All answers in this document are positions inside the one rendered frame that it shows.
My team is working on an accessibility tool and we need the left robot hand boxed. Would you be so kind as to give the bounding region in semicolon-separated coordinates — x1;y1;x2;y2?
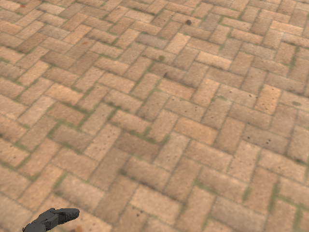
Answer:
22;208;80;232

